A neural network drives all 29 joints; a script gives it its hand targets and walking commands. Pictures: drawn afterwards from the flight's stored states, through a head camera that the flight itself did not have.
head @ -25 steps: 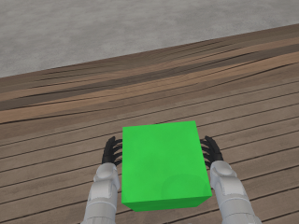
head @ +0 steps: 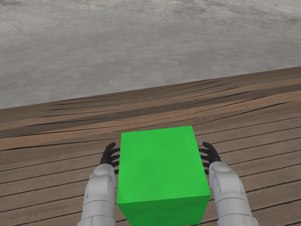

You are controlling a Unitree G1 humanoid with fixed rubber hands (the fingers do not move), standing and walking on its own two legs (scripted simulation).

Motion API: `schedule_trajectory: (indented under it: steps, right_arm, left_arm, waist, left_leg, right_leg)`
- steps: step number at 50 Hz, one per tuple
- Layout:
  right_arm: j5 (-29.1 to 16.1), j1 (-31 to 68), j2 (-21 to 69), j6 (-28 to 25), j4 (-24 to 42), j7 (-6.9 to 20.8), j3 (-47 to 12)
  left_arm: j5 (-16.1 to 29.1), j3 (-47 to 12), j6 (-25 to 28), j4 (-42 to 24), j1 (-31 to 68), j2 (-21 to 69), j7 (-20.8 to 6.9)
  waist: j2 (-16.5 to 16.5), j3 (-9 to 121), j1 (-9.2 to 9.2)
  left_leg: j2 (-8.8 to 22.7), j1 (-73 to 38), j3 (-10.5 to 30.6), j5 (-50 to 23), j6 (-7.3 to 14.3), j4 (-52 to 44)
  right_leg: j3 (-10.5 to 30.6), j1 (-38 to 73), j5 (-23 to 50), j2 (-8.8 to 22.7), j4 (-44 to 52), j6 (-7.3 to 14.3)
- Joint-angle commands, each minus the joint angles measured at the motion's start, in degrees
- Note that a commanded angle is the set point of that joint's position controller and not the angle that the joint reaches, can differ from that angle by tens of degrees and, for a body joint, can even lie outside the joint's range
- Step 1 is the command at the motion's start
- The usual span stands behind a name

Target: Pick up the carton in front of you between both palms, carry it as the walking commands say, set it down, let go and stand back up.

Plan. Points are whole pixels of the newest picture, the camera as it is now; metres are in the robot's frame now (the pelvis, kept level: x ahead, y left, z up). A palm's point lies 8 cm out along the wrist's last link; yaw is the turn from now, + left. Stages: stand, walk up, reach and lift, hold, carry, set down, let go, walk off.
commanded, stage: reach and lift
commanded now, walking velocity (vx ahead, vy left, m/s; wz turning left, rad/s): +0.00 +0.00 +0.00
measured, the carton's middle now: (161, 180) +0.29 +0.00 -0.05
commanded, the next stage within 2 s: hold in 0.80 s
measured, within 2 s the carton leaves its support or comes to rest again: neither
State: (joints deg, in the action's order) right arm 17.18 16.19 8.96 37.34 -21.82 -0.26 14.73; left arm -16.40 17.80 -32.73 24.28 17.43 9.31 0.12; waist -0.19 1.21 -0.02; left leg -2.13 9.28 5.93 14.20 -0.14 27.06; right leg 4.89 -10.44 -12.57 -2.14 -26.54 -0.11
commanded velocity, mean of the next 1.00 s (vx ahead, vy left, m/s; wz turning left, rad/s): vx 0.00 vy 0.00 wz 0.00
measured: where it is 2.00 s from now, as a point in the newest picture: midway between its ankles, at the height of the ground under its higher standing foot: outside the picture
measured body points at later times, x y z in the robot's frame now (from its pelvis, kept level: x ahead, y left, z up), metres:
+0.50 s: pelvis +0.00 +0.00 +0.00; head -0.02 +0.00 +0.45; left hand +0.31 +0.16 +0.03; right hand +0.31 -0.15 +0.02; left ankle +0.01 +0.12 -0.74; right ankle +0.02 -0.12 -0.74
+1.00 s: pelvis +0.01 +0.01 +0.01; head -0.03 +0.00 +0.45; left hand +0.31 +0.16 +0.05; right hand +0.30 -0.15 +0.04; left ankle +0.01 +0.12 -0.74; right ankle +0.02 -0.12 -0.74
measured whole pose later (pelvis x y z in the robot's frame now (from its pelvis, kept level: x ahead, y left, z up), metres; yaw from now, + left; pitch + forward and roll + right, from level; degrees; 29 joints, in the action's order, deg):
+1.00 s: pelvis +0.01 +0.01 +0.01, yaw +0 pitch -6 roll +0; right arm 15.0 11.9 8.1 44.8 -9.5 -0.9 9.6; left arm -14.0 12.7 -39.9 13.6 14.4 8.6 -0.1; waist -1.2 -0.1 0.4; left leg -2.2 2.4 6.2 12.6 0.3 21.6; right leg 4.9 -3.2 -10.8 -1.6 -20.4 -0.5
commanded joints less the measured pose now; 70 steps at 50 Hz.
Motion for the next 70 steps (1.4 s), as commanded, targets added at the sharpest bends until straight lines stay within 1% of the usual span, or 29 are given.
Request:
schedule_trajectory:
  steps: [1,6,7,9,16,19,20,21,23,25,29,30,35,36,37,38,39,42,46,47,51,54,55,57,60,61,63,67,70]
  right_arm:
    - [-12.8,33.4,56.0,-3.9,2.8,13.4,-29.0]
    - [-14.0,34.0,55.6,-4.3,3.9,13.4,-28.7]
    - [-13.8,34.0,55.7,-4.2,3.6,13.4,-30.1]
    - [-14.4,37.4,55.8,-4.7,7.6,12.8,-31.1]
    - [-14.1,33.3,53.5,-2.5,6.3,13.4,-30.6]
    - [-15.3,34.7,54.5,-2.0,8.1,13.5,-32.8]
    - [-12.7,32.4,54.4,-1.5,7.3,13.4,-31.2]
    - [-14.7,32.8,54.6,-1.7,6.9,13.3,-31.9]
    - [-14.1,30.9,52.8,-0.9,8.9,13.0,-31.8]
    - [-14.7,25.4,51.7,-1.4,11.0,13.0,-32.1]
    - [-14.8,28.0,50.8,-1.1,11.7,13.3,-32.7]
    - [-13.9,27.2,50.7,-0.6,10.8,13.3,-30.6]
    - [-17.2,28.0,52.2,-0.4,14.3,13.0,-35.3]
    - [-15.8,25.1,50.3,-0.6,14.6,12.8,-34.1]
    - [-18.0,26.0,51.5,0.0,14.2,12.9,-35.1]
    - [-15.4,24.8,51.2,0.2,17.0,12.6,-34.5]
    - [-15.5,25.7,48.4,0.6,14.7,13.0,-33.6]
    - [-16.4,27.4,48.1,1.1,19.9,13.1,-35.5]
    - [-19.2,27.2,49.4,3.7,19.9,13.5,-39.1]
    - [-17.6,25.3,51.2,3.9,18.8,13.2,-36.9]
    - [-17.9,24.8,49.3,5.0,18.7,13.1,-36.8]
    - [-14.6,24.5,47.2,4.4,17.2,11.7,-32.3]
    - [-15.7,24.9,48.3,4.5,17.0,12.0,-34.6]
    - [-16.1,28.0,49.3,4.3,17.1,12.1,-32.9]
    - [-17.1,31.6,51.1,3.7,15.1,12.8,-33.4]
    - [-15.0,31.6,49.9,4.0,13.3,12.9,-30.2]
    - [-17.4,38.7,51.5,3.4,15.9,13.0,-33.6]
    - [-16.1,33.3,52.4,3.1,9.4,13.9,-31.7]
    - [-15.7,38.1,54.1,3.7,8.1,13.5,-31.3]
  left_arm:
    - [11.6,-30.3,-0.7,2.4,28.1,55.7,-15.1]
    - [10.5,-29.3,-0.6,3.3,28.1,53.5,-16.0]
    - [11.3,-31.8,0.0,0.4,28.4,54.8,-15.5]
    - [11.8,-30.2,0.1,3.2,28.5,57.7,-15.6]
    - [11.1,-29.5,-2.0,4.0,24.5,57.0,-14.5]
    - [9.8,-28.5,-2.2,0.2,22.7,54.6,-14.8]
    - [12.0,-31.8,-2.1,-1.0,25.5,55.1,-14.6]
    - [12.2,-32.3,-2.2,-2.4,24.5,53.9,-14.7]
    - [11.1,-29.5,-3.0,-1.2,19.1,54.2,-14.4]
    - [12.9,-33.2,-3.4,-5.1,19.6,53.8,-14.4]
    - [11.5,-31.5,-4.1,-2.2,18.6,54.9,-14.2]
    - [13.0,-33.7,-4.2,-3.9,22.6,54.1,-14.1]
    - [14.0,-35.7,-4.1,-10.8,19.9,55.0,-13.2]
    - [13.5,-35.0,-4.9,-9.2,18.1,54.1,-13.3]
    - [13.8,-36.2,-5.1,-6.8,16.9,54.3,-13.1]
    - [13.8,-35.7,-5.3,-9.4,18.9,53.4,-13.2]
    - [12.8,-32.0,-5.8,-4.3,15.0,54.0,-13.0]
    - [14.2,-34.7,-5.8,-8.6,17.9,55.4,-12.7]
    - [15.2,-33.4,-8.1,-8.6,14.1,53.9,-12.6]
    - [14.6,-34.6,-8.6,-9.9,17.3,51.8,-12.8]
    - [13.6,-34.2,-9.8,-11.6,11.6,50.3,-12.6]
    - [13.6,-33.7,-9.6,-10.8,19.1,49.5,-13.4]
    - [13.7,-33.9,-9.3,-13.8,18.3,49.5,-13.6]
    - [14.3,-35.0,-9.2,-11.0,22.7,49.9,-14.1]
    - [13.7,-35.4,-9.3,-11.1,24.6,51.4,-14.2]
    - [14.2,-33.9,-9.5,-9.7,26.2,52.0,-14.4]
    - [12.4,-30.7,-8.6,-4.2,24.9,53.3,-14.9]
    - [13.0,-33.7,-8.1,-5.6,26.8,53.6,-14.7]
    - [10.6,-29.9,-8.8,-4.0,29.2,50.4,-14.7]
  waist:
    - [2.3,12.6,1.44]
    - [-3.3,11.9,1.84]
    - [-1.2,14.4,-1.14]
    - [2.0,16.1,1.52]
    - [-0.7,12.5,0.83]
    - [0.7,10.4,-2.84]
    - [3.4,12.3,2.93]
    - [0.1,14.3,-0.70]
    - [-0.2,14.1,-0.92]
    - [-0.7,13.7,2.28]
    - [-3.0,11.7,-0.49]
    - [-0.2,9.0,4.73]
    - [-1.1,16.1,-1.50]
    - [-1.1,16.9,1.36]
    - [-1.5,14.4,-0.40]
    - [1.7,16.0,3.62]
    - [-0.7,12.6,-0.40]
    - [-0.8,12.1,2.60]
    - [-0.1,11.9,-2.88]
    - [1.1,12.1,0.51]
    - [0.2,10.4,-2.48]
    - [0.1,6.9,2.20]
    - [-0.4,8.7,-1.79]
    - [-0.3,6.6,2.12]
    - [-1.1,7.2,-0.58]
    - [0.4,8.5,2.37]
    - [-2.8,8.2,-2.08]
    - [-2.7,9.7,0.30]
    - [0.9,7.4,-4.06]
  left_leg:
    - [-1.6,2.6,-0.2,-5.5,1.1,-4.7]
    - [-2.3,1.1,-1.7,-4.0,1.4,-5.1]
    - [-2.4,2.8,-1.2,-5.0,1.5,-4.6]
    - [-2.8,-0.3,-0.6,-7.7,1.4,-2.9]
    - [-2.3,-0.9,0.8,-6.8,0.9,-6.5]
    - [-3.1,1.0,-0.7,-7.7,0.6,-6.1]
    - [-1.6,-3.9,0.4,-10.8,0.7,-6.1]
    - [-1.3,-2.0,0.9,-13.0,0.9,-6.8]
    - [-2.6,-4.9,-0.3,-14.6,0.3,-6.2]
    - [-3.1,-5.8,0.2,-17.4,-1.0,-6.7]
    - [-2.8,-1.5,-0.1,-11.0,0.2,-8.3]
    - [-2.2,-1.9,-0.2,-9.8,-0.4,-7.9]
    - [-1.9,-4.7,1.0,-21.9,-0.1,-5.9]
    - [-2.4,-7.8,1.3,-23.4,-0.8,-6.0]
    - [-2.2,-4.4,0.6,-21.0,-0.4,-5.6]
    - [-1.9,-7.6,1.1,-19.3,-0.5,-7.1]
    - [-2.3,-4.2,0.6,-16.3,0.0,-7.4]
    - [-2.6,-7.2,1.0,-19.1,-0.6,-6.3]
    - [-2.6,-6.9,0.6,-18.8,-0.2,-8.7]
    - [-2.4,-6.4,0.8,-17.5,-0.2,-8.8]
    - [-2.0,-9.7,1.0,-17.9,0.1,-9.1]
    - [-3.0,-5.3,-0.6,-15.0,-0.4,-9.0]
    - [-2.8,-7.8,-1.2,-13.5,0.1,-9.2]
    - [-2.6,-6.9,-1.1,-8.6,0.2,-8.9]
    - [-1.4,-3.7,0.3,-5.6,0.7,-8.8]
    - [-1.0,-4.2,0.1,-0.5,0.0,-9.1]
    - [-1.7,0.2,0.3,2.4,1.0,-9.5]
    - [-1.7,-4.0,-1.4,-3.5,0.3,-9.1]
    - [-2.2,-1.2,-1.4,-2.4,1.2,-8.6]
  right_leg:
    - [0.2,9.4,5.9,-2.2,4.1,0.4]
    - [0.6,5.8,6.7,-1.7,4.0,0.0]
    - [-0.2,9.9,5.9,-1.7,3.4,-0.4]
    - [0.5,11.3,7.2,-1.6,4.3,0.1]
    - [0.0,11.5,8.6,-2.0,4.4,0.2]
    - [-1.2,12.7,7.8,-1.7,6.1,-0.4]
    - [-1.2,10.0,9.0,-2.6,5.5,-0.1]
    - [-0.7,11.9,11.6,-2.3,4.9,-0.3]
    - [-0.4,11.3,11.9,-2.0,6.3,-0.5]
    - [-0.8,11.8,15.1,-2.4,7.1,0.0]
    - [-0.9,13.0,11.7,-2.6,5.9,0.1]
    - [-0.7,11.7,9.1,-2.7,6.0,0.3]
    - [0.0,14.2,19.7,-1.8,5.5,0.3]
    - [-0.1,14.8,19.3,-1.8,6.6,0.8]
    - [0.8,14.6,20.1,-1.8,5.8,0.1]
    - [-0.8,13.3,17.9,-2.5,7.0,0.2]
    - [0.2,14.3,15.4,-2.4,6.1,0.4]
    - [-0.6,11.8,15.0,-2.9,6.6,-0.1]
    - [-0.7,14.3,17.4,-2.8,7.1,-1.0]
    - [-1.0,14.3,15.8,-2.8,7.8,-0.5]
    - [0.0,12.4,14.2,-2.4,8.5,-0.5]
    - [0.0,10.4,12.4,-3.3,9.0,0.3]
    - [-0.3,9.8,10.4,-2.5,9.2,-0.5]
    - [-0.4,9.3,5.9,-2.5,8.5,-0.3]
    - [-0.4,8.8,2.5,-2.0,6.9,0.7]
    - [-1.3,10.4,-2.0,-2.4,7.5,1.4]
    - [-1.3,11.4,-4.9,-1.0,8.2,0.8]
    - [-0.7,10.6,2.2,-1.9,7.5,0.3]
    - [-0.7,10.0,0.8,-1.7,7.4,-0.4]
